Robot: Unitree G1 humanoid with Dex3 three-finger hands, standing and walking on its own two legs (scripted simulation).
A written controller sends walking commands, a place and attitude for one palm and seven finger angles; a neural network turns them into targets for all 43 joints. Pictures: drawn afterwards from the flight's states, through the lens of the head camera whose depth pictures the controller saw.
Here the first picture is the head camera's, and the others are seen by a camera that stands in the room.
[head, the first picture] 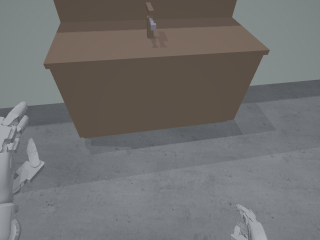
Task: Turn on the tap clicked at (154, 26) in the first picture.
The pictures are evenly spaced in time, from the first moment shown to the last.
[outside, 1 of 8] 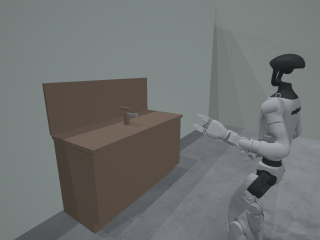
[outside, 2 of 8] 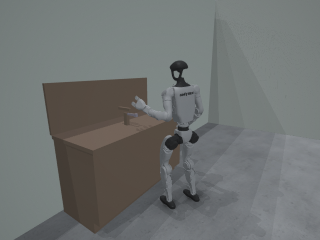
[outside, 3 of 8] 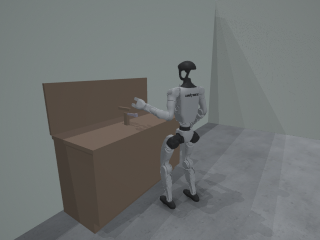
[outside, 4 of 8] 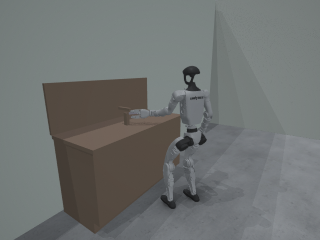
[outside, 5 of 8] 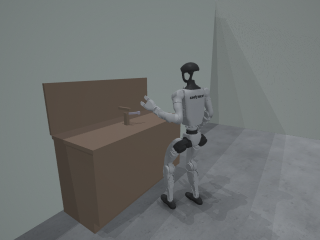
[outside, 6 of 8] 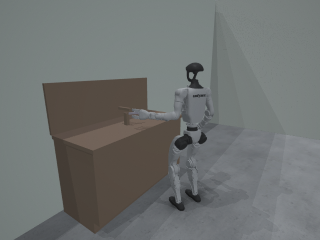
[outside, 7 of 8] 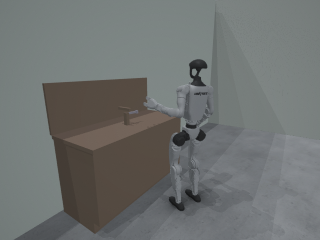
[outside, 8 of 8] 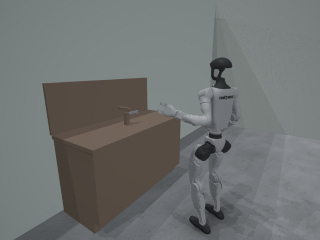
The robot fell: no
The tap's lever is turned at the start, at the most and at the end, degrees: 0 87 79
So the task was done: yes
